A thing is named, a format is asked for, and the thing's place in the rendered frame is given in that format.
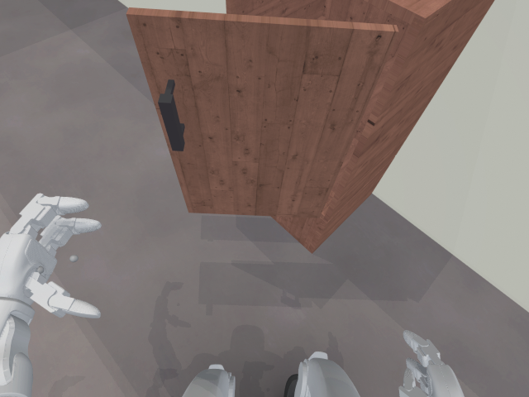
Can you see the left robot hand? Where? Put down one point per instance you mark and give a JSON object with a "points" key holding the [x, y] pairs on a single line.
{"points": [[21, 254]]}

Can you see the left robot forearm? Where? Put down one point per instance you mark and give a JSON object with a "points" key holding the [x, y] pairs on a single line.
{"points": [[16, 372]]}

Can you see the robot thigh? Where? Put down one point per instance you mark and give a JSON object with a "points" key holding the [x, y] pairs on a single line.
{"points": [[212, 383], [324, 378]]}

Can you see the handle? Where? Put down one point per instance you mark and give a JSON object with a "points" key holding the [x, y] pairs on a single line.
{"points": [[169, 113]]}

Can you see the right robot thigh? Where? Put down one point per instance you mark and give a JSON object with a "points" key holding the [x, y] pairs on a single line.
{"points": [[324, 378]]}

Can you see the right robot hand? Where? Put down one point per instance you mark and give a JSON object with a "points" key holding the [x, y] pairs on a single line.
{"points": [[436, 380]]}

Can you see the left robot thigh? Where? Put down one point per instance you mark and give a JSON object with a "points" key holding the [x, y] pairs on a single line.
{"points": [[212, 383]]}

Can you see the cupboard door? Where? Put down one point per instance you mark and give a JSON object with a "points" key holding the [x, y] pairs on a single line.
{"points": [[270, 105]]}

